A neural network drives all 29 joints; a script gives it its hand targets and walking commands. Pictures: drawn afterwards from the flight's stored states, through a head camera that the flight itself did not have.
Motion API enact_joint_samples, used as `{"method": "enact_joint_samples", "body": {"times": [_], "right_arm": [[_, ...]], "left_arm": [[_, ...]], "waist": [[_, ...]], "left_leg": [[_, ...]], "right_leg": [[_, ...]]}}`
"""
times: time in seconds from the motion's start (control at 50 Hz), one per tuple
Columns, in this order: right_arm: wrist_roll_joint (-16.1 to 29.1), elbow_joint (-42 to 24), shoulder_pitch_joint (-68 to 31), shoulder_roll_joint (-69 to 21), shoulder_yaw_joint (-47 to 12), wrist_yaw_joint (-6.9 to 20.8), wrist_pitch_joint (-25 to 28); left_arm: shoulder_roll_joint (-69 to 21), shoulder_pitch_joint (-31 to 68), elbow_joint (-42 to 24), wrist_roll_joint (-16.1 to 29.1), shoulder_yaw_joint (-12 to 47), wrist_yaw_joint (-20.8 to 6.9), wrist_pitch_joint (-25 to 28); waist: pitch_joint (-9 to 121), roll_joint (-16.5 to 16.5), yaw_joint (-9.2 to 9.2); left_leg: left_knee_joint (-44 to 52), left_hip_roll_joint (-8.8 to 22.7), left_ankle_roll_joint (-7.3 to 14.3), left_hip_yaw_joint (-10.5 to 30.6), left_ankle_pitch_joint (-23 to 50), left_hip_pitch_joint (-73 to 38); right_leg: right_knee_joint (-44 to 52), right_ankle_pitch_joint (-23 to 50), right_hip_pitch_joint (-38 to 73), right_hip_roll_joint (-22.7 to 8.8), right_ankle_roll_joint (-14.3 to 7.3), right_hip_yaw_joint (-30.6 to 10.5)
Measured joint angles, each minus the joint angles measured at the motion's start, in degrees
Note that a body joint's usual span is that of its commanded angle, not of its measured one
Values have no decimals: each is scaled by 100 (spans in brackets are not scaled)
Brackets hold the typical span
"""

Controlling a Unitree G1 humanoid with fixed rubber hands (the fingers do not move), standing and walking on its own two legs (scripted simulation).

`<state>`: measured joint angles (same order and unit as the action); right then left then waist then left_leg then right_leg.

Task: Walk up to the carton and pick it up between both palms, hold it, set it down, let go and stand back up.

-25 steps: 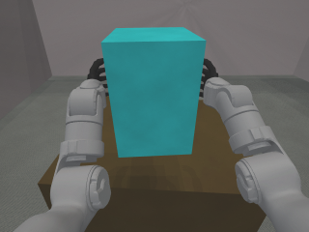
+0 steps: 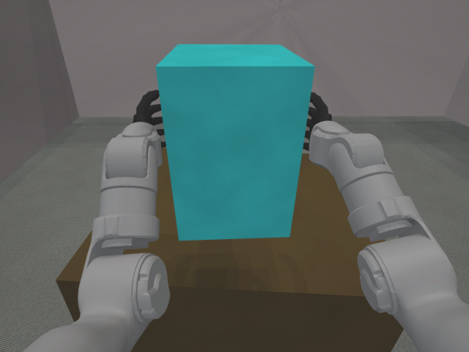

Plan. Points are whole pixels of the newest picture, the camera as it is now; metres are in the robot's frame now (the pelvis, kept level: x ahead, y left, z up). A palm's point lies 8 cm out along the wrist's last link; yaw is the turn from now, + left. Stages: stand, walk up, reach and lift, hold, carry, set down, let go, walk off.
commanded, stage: hold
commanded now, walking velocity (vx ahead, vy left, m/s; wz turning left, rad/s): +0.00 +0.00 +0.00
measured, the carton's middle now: (232, 137) +0.40 +0.00 +0.28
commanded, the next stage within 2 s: set down in 0.74 s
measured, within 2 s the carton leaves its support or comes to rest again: neither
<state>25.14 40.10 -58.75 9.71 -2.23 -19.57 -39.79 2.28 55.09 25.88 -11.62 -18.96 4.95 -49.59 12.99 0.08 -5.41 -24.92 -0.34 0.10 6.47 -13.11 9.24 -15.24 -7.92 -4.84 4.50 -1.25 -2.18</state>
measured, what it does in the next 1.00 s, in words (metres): stands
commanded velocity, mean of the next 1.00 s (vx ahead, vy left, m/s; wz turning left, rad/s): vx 0.00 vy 0.00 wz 0.00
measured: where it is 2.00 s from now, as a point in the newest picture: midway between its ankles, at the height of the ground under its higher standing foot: outside the picture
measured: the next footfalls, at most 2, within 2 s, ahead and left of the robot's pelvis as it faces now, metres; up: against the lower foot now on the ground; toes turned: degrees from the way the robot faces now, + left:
none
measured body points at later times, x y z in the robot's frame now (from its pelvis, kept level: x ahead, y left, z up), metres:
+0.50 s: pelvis -0.01 +0.00 +0.00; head -0.10 +0.03 +0.44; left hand +0.38 +0.14 +0.30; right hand +0.37 -0.14 +0.31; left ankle +0.01 +0.11 -0.75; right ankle +0.01 -0.11 -0.75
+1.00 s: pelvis +0.00 +0.00 +0.00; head -0.09 +0.02 +0.44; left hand +0.40 +0.14 +0.32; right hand +0.39 -0.14 +0.32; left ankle +0.01 +0.11 -0.75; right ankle +0.00 -0.11 -0.75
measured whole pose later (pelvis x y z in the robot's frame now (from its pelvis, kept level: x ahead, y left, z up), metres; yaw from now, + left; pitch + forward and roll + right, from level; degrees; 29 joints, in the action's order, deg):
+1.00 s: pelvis +0.00 +0.00 +0.00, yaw +1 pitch -2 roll -2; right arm 16.6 50.5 -64.7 6.7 5.6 -15.8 -30.6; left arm 3.9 61.8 38.0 -13.5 -22.3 4.6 -39.1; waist 11.8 0.3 -6.0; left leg -23.2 -1.1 0.3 7.3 -12.1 8.8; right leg -14.9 -8.1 -4.7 3.6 -1.2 -1.2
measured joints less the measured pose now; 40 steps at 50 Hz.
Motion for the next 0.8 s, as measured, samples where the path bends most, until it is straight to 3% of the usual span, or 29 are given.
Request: {"method": "enact_joint_samples", "body": {"times": [0.52, 0.8], "right_arm": [[-104, 231, -200, -2, 112, 48, 21], [-70, 200, -134, -23, 33, 53, 70]], "left_arm": [[57, 225, 332, -23, -36, -18, 122], [64, 72, 139, 57, 14, 26, 68]], "waist": [[-45, -3, -13], [-19, 29, -48]], "left_leg": [[32, -29, 21, -19, 68, 66], [23, -31, 19, 1, 41, 75]], "right_leg": [[2, 50, -80, -31, 25, -15], [-3, 16, -79, -30, 18, 3]]}}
